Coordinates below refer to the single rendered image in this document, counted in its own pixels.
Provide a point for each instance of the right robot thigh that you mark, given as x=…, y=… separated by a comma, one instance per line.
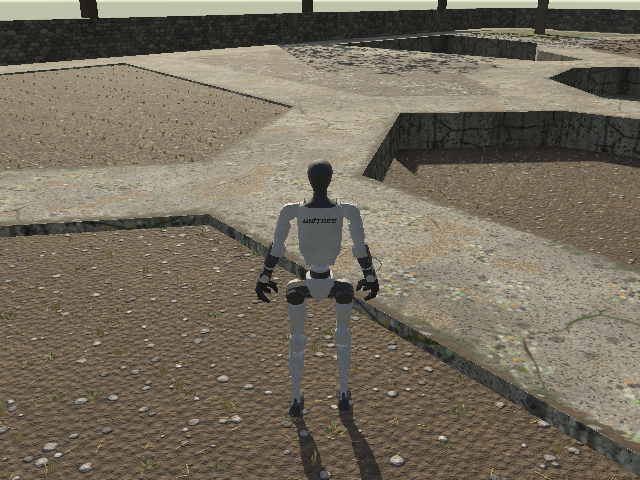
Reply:
x=343, y=299

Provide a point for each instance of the robot left hand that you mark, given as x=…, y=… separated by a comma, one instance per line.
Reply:
x=260, y=287

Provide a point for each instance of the robot right forearm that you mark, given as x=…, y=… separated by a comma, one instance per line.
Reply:
x=367, y=266

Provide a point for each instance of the left robot upper arm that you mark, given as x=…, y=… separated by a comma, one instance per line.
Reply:
x=288, y=212

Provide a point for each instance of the right robot upper arm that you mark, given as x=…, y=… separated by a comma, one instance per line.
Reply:
x=352, y=213

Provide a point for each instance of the robot left forearm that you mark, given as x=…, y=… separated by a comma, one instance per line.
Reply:
x=268, y=266

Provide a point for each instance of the robot left shin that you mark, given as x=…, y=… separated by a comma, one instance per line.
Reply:
x=296, y=364

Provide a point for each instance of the robot right hand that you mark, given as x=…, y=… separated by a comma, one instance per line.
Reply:
x=374, y=286

